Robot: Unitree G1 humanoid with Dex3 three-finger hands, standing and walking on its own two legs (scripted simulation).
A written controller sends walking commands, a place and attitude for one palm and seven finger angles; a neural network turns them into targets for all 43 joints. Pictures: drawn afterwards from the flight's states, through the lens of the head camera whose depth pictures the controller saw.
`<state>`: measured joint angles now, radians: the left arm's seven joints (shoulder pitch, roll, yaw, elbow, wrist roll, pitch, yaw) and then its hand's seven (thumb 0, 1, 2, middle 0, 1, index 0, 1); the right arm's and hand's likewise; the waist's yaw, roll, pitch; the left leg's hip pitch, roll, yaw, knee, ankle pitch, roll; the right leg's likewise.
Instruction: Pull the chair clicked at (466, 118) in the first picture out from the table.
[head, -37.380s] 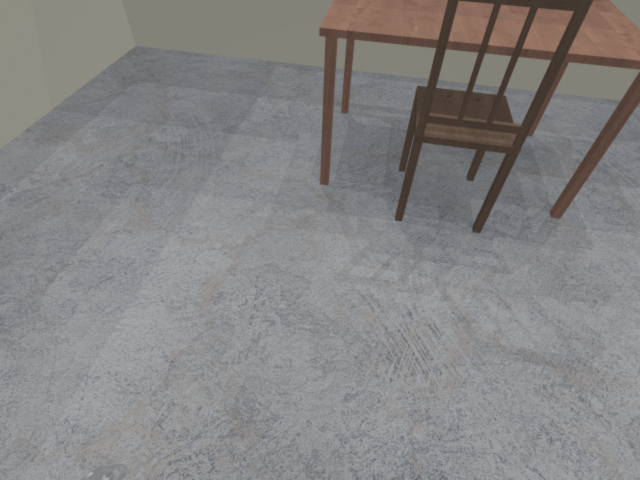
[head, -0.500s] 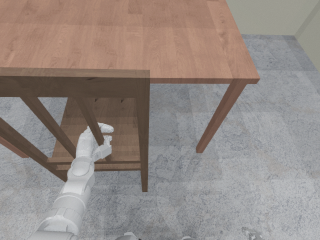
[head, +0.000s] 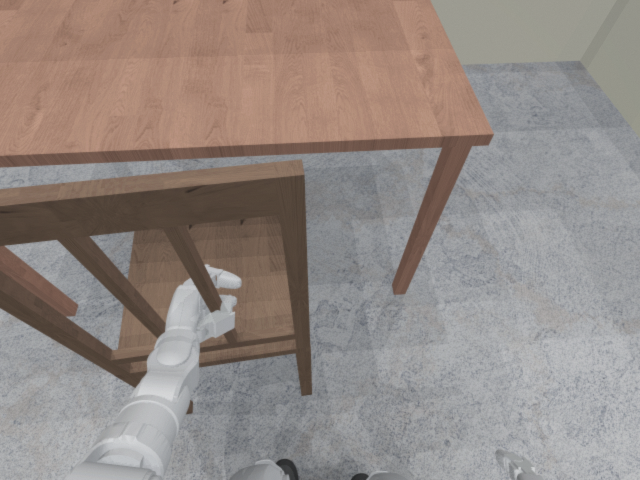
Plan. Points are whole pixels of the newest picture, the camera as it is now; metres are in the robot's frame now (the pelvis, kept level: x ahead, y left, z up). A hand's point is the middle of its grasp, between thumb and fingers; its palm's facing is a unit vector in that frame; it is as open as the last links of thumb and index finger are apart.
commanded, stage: step backward, pulling the chair out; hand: left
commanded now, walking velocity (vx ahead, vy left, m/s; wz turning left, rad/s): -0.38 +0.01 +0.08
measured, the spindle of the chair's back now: (136, 304) +0.35 +0.26 -0.05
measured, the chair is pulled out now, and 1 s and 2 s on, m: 0.14 0.20 0.32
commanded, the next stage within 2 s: none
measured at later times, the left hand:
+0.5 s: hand (230, 347) +0.29 +0.13 -0.07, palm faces +0.03 -0.98 -0.17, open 4.9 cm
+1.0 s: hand (228, 351) +0.29 +0.13 -0.07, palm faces +0.00 -0.98 -0.18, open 4.9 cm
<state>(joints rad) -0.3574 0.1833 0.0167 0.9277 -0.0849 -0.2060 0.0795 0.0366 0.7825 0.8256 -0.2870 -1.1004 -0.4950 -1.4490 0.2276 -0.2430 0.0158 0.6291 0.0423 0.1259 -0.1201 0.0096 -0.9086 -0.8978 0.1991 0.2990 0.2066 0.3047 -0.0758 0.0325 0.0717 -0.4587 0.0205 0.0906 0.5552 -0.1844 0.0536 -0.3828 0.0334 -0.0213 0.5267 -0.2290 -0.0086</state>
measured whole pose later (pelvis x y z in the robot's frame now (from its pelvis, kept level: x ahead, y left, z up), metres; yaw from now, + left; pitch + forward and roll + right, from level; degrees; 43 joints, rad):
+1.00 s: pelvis -0.06 -0.01 +0.00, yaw +0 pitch +2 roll +0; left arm -0.41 0.19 0.02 0.90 -0.05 -0.17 0.09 0.03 0.75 0.84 -0.33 -1.22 -0.50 -1.45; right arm 0.18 -0.19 0.01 0.66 0.00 0.02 -0.08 0.01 -0.91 -0.90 0.20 0.30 0.21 0.30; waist -0.06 0.00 0.16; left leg -0.35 0.02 -0.02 0.61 -0.29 -0.03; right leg -0.43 0.00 -0.02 0.56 -0.16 -0.01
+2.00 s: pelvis -0.19 -0.02 +0.01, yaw +1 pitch +3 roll +0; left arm -0.43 0.17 0.05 0.96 -0.05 -0.23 0.08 0.03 0.75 0.82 -0.33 -1.16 -0.50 -1.45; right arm 0.17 -0.19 0.01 0.72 0.01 0.03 -0.08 0.01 -0.91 -0.90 0.20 0.30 0.21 0.31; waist -0.06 0.03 0.17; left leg -0.44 0.04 -0.04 0.78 -0.38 -0.04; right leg -0.31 0.03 -0.02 0.47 -0.21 -0.04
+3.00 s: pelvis -0.37 -0.01 +0.00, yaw +2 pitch +1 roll -1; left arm -0.36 0.12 -0.06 0.86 -0.06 -0.15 0.06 0.03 0.77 0.82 -0.28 -1.20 -0.50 -1.45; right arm 0.21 -0.19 0.01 0.68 0.01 0.04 -0.07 0.01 -0.91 -0.90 0.20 0.30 0.20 0.30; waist -0.04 0.06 0.14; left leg -0.29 0.10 0.00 0.57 -0.29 -0.05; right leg -0.28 0.03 -0.05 0.49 -0.23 -0.02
